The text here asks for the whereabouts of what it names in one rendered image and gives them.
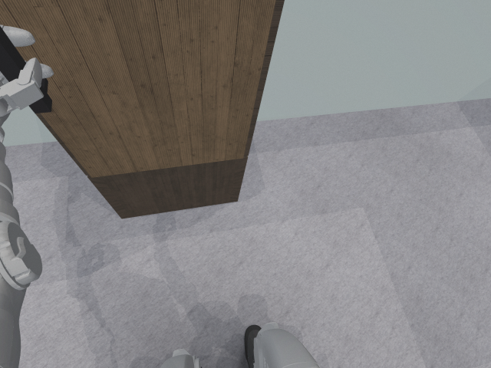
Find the robot left shin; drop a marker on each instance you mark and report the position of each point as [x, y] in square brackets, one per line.
[180, 352]

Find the robot left forearm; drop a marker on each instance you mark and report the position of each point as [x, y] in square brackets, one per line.
[7, 211]

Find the cupboard door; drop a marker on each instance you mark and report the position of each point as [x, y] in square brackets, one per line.
[147, 84]

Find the robot right thigh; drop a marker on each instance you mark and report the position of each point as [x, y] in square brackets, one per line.
[277, 348]

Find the robot left hand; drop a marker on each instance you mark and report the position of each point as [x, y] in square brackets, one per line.
[22, 92]

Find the left robot upper arm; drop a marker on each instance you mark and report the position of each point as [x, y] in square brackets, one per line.
[20, 264]

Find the handle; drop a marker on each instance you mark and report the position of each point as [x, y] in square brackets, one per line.
[11, 62]

